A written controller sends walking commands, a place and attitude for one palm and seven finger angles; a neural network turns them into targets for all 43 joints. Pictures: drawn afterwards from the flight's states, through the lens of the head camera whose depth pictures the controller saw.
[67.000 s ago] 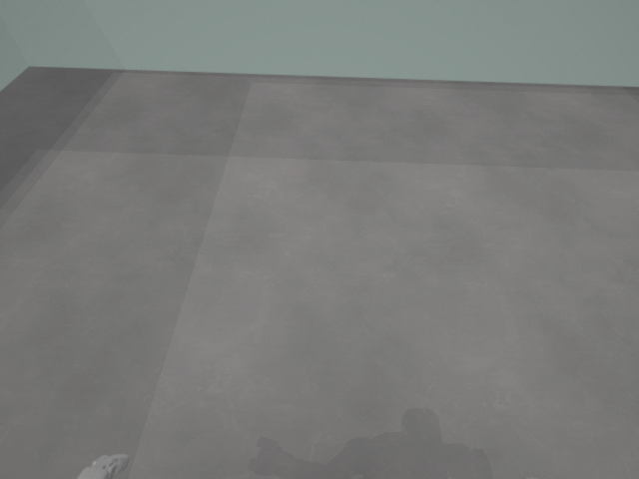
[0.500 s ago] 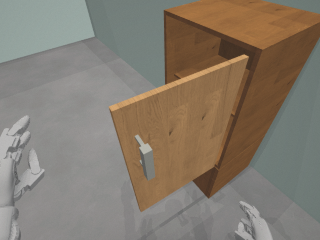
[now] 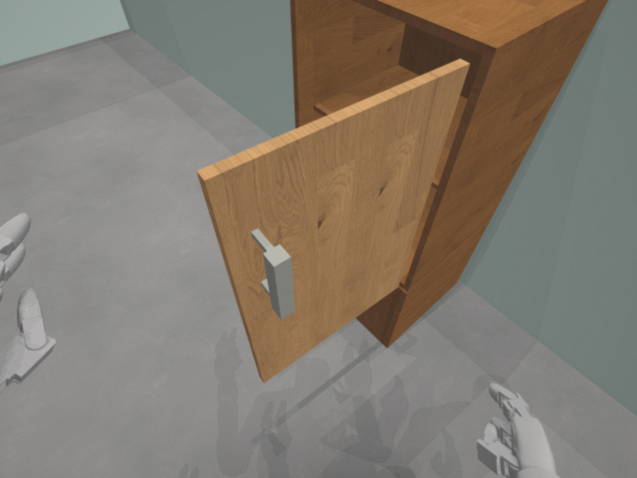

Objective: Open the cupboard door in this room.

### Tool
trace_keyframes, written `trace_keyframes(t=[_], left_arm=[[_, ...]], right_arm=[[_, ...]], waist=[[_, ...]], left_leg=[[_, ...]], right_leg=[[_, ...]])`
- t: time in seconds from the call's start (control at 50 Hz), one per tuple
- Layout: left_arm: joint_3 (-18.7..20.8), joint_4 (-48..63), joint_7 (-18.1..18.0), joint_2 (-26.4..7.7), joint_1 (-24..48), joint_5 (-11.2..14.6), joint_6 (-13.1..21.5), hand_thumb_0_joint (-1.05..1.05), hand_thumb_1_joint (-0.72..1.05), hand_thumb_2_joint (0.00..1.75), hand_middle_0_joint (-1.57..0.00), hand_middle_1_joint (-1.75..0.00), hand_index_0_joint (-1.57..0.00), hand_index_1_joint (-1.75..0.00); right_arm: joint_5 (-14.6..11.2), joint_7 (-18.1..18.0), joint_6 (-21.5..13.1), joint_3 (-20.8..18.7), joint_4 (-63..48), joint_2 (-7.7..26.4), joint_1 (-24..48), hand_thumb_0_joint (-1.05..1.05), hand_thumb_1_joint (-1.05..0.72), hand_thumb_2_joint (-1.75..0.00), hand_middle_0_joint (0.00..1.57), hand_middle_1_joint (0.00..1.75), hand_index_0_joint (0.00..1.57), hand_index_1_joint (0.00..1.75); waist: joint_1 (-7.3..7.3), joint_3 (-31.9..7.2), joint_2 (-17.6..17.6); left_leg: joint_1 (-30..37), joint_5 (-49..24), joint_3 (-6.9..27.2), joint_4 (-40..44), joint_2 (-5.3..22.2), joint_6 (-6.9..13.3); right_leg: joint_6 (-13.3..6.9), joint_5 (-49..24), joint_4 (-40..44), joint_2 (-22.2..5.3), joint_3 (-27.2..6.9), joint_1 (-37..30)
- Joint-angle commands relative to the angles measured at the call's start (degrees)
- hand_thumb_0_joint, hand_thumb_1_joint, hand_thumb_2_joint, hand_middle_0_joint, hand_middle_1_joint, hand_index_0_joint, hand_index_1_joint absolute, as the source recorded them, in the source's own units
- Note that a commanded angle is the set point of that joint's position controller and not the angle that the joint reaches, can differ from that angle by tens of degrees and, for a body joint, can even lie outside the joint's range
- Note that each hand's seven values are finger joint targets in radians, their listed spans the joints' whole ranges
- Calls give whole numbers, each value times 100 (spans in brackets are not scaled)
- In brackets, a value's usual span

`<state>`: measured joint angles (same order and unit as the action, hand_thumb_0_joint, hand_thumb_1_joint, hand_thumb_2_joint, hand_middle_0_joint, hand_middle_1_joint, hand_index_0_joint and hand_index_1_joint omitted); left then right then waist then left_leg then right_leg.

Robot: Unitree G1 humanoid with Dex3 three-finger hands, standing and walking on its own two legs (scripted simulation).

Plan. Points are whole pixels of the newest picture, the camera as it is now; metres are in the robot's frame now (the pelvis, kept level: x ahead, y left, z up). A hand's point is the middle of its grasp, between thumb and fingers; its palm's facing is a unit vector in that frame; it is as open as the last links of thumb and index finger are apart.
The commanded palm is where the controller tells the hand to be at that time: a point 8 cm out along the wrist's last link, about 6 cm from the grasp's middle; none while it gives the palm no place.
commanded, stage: step back with the hand held close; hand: left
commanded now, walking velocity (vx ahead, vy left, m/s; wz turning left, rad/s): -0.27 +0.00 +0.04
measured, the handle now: (271, 274) +0.36 +0.09 +0.04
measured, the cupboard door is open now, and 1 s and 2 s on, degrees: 86 86 86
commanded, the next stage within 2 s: stop stepping back and stand still in 0.86 s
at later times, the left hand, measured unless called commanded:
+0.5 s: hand out of the picture +0.12 +0.27 +0.16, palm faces +0.51 -0.73 -0.46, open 7.4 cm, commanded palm +0.06 +0.31 +0.18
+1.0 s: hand out of the picture +0.08 +0.21 +0.16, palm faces +0.29 -0.82 -0.50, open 7.4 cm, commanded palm +0.01 +0.27 +0.18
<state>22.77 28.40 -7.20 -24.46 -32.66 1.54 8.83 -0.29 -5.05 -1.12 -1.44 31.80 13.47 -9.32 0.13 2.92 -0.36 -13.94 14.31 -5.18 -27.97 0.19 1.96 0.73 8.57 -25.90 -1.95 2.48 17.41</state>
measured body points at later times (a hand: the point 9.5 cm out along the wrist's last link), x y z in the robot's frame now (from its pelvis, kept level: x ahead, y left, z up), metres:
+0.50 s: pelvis -0.07 +0.00 -0.02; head -0.04 +0.01 +0.43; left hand +0.09 +0.31 +0.18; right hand +0.11 -0.22 -0.10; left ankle +0.00 +0.09 -0.73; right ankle +0.05 -0.12 -0.74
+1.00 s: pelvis -0.15 -0.02 -0.01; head -0.10 +0.00 +0.44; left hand +0.06 +0.25 +0.19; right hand +0.04 -0.25 -0.09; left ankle -0.05 +0.08 -0.72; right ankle -0.25 -0.14 -0.74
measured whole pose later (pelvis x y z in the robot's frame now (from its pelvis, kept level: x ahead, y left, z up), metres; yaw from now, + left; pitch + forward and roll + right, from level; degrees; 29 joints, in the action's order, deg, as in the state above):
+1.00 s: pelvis -0.15 -0.02 -0.01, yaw -3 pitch +3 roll -1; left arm 23.7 33.1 -6.5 -26.4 -29.9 2.1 12.6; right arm 0.4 -3.6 -5.9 1.3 36.4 9.5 -6.2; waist 1.1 2.3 2.0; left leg -30.1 13.1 -2.5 -35.5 1.5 -0.8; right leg -0.2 21.8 -26.1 1.4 -1.5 7.7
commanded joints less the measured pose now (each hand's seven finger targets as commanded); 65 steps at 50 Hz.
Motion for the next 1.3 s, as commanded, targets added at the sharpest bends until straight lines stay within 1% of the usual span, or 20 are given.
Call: trace_keyframes(t=[0.0,0.16,0.28,0.36,0.44,0.52,0.58,0.64,0.76,0.82,0.86,0.88,0.94,0.98,1.02,1.04,1.08,1.16,1.22,1.28], left_arm=[[906,1237,-228,-942,43,4,447,0,90,90,-20,-30,-20,-30],[927,1361,-310,-861,433,-159,652,0,90,90,-20,-30,-20,-30],[1103,1316,-325,-894,478,-260,807,0,90,90,-20,-30,-20,-30],[1010,1330,-271,-804,683,-238,852,0,90,90,-20,-30,-20,-30],[900,1286,-302,-880,774,-124,807,0,90,90,-20,-30,-20,-30],[1080,1567,-369,-1051,471,-40,833,0,90,90,-20,-30,-20,-30],[1421,1828,-383,-1127,424,-162,968,0,90,90,-20,-30,-20,-30],[1294,1493,-365,-982,267,-13,888,0,90,90,-20,-30,-20,-30],[547,1596,-294,-657,600,107,686,0,90,90,-20,-30,-20,-30],[670,1617,-188,-905,701,174,719,0,90,90,-20,-30,-20,-30],[1002,1643,-144,-1376,707,215,814,0,90,90,-20,-30,-20,-30],[1203,1662,-174,-1598,622,200,890,0,90,90,-20,-30,-20,-30],[1292,1512,-102,-1533,223,109,673,0,90,90,-20,-30,-20,-30],[1308,1424,-109,-1364,-286,200,517,0,90,90,-20,-30,-20,-30],[1219,1587,-135,-1269,-412,280,514,0,90,90,-20,-30,-20,-30],[1059,1421,-119,-1151,-473,307,557,0,90,90,-20,-30,-20,-30],[1226,1386,-167,-1306,-506,258,536,0,90,90,-20,-30,-20,-30],[1111,1365,-219,-1194,-687,222,485,0,90,90,-20,-30,-20,-30],[1093,1219,-231,-1178,-357,213,509,0,90,90,-20,-30,-20,-30],[771,1045,-257,-1011,722,52,572,0,90,90,-20,-30,-20,-30]], right_arm=[[7,-67,-365,-172,-952,653,424,0,-90,-90,20,30,20,30],[20,-63,-616,-180,-968,743,230,0,-90,-90,20,30,20,30],[42,-56,-779,-197,-902,721,204,0,-90,-90,20,30,20,30],[49,-9,-828,-202,-841,681,121,0,-90,-90,20,30,20,30],[69,63,-770,-170,-629,558,86,0,-90,-90,20,30,20,30],[36,67,-663,-164,-623,588,202,0,-90,-90,20,30,20,30],[115,-18,-791,-252,-775,728,430,0,-90,-90,20,30,20,30],[91,70,-1006,-344,-529,564,280,0,-90,-90,20,30,20,30],[142,167,-1109,-207,-190,580,226,0,-90,-90,20,30,20,30],[150,177,-991,-192,-193,573,323,0,-90,-90,20,30,20,30],[117,134,-824,-122,-280,421,422,0,-90,-90,20,30,20,30],[174,98,-835,-44,-288,337,451,0,-90,-90,20,30,20,30],[-10,10,-773,15,-585,272,663,0,-90,-90,20,30,20,30],[-11,-74,-685,80,-609,308,585,0,-90,-90,20,30,20,30],[-5,-68,-749,-10,-594,604,384,0,-90,-90,20,30,20,30],[-39,-9,-834,-53,-563,661,228,0,-90,-90,20,30,20,30],[148,4,-995,-75,-547,687,277,0,-90,-90,20,30,20,30],[89,14,-909,-80,-625,674,325,0,-90,-90,20,30,20,30],[83,13,-807,-177,-421,595,206,0,-90,-90,20,30,20,30],[56,0,-908,-96,-261,577,131,0,-90,-90,20,30,20,30]], waist=[[78,-949,-300],[4,-534,-337],[55,-623,-775],[-38,-411,-93],[-84,-526,792],[-76,-813,170],[0,-834,-2019],[1,-886,-569],[18,-1274,-1257],[77,-1365,-1094],[30,-1315,369],[49,-1306,524],[93,-1395,1331],[-52,-1443,381],[24,-1667,-794],[8,-1602,-1010],[49,-1306,-1607],[-53,-729,-614],[-33,-277,926],[-152,-286,412]], left_leg=[[-876,-361,790,662,589,83],[-2151,2056,1083,778,689,321],[-2917,2463,1429,1109,977,480],[-2735,2455,1161,452,662,364],[-962,1454,723,-1113,64,1],[-589,1295,1018,-431,243,57],[-3178,2950,2963,2224,2037,858],[-1418,993,2342,1467,1928,894],[358,-507,1473,1635,1489,368],[825,-1451,1038,1058,1200,11],[988,-646,391,-314,543,-291],[676,13,214,-993,286,-391],[-848,297,248,-1452,-84,-318],[-155,-1085,192,-398,-81,-235],[1134,-3564,1001,465,658,70],[1250,-3243,1451,813,1071,243],[523,-1642,2088,1401,1240,440],[-831,1057,1125,1173,549,14],[-414,381,740,-2055,-38,-328],[-883,501,731,-1585,246,-206]], right_leg=[[-91,-930,-249,-215,-539,-1102],[-88,612,-491,-167,-739,-1029],[-10,90,-1437,170,-590,-1711],[-136,304,-928,-60,-1149,-1076],[-566,1302,569,-896,-1964,820],[-421,1061,71,-679,-1324,934],[106,1213,-3553,692,-371,-1206],[7,1966,-4117,547,-714,271],[-93,2225,-1137,545,-76,-113],[-242,1064,855,350,-123,-406],[-596,-380,1300,-764,-1194,289],[-724,-1416,1212,-1271,-1222,445],[-538,-4813,16,-1139,-721,-1047],[-280,-4030,-433,-723,-346,-945],[66,-920,-827,147,-61,-297],[49,1411,-996,383,-158,-56],[-28,2204,-1221,408,-256,-147],[-227,1439,609,188,-188,-1056],[-976,2876,2008,-1543,-2295,1063],[-795,555,1103,-1303,-1473,30]])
